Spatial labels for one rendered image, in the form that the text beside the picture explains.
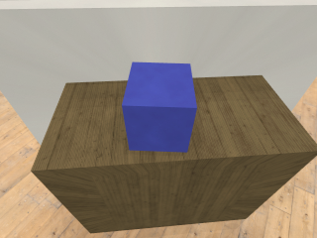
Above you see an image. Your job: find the pedestal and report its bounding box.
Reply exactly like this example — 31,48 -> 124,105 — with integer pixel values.
31,75 -> 317,234

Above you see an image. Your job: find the carton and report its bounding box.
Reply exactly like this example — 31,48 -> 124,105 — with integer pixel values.
122,61 -> 197,153

